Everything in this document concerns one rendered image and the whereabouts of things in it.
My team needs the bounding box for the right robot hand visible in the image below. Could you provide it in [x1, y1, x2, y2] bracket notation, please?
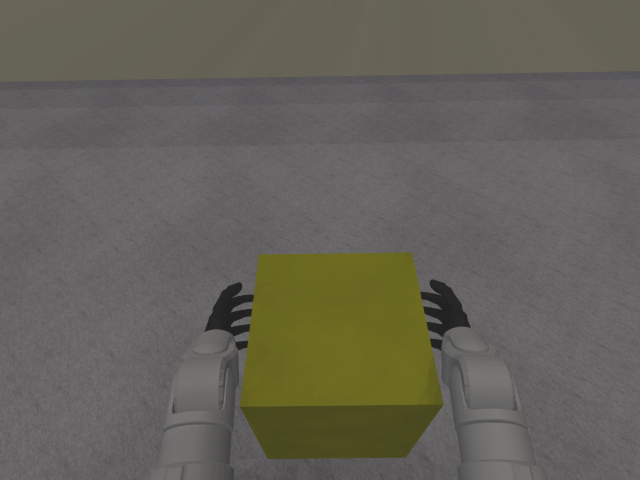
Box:
[420, 280, 471, 351]

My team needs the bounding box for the robot right forearm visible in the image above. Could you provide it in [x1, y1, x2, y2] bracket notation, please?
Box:
[441, 327, 548, 480]

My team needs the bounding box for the left robot hand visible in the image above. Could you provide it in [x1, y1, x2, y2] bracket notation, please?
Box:
[205, 282, 254, 350]

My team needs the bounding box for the carton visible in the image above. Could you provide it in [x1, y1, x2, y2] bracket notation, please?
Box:
[240, 253, 444, 459]

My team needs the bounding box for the robot left forearm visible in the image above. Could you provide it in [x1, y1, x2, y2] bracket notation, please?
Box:
[148, 329, 239, 480]

